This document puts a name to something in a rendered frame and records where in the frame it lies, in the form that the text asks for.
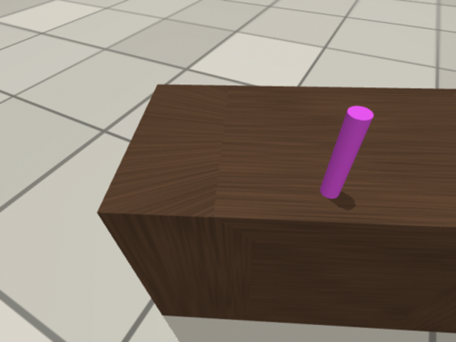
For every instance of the can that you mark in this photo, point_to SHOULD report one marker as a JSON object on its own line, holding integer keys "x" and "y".
{"x": 350, "y": 138}

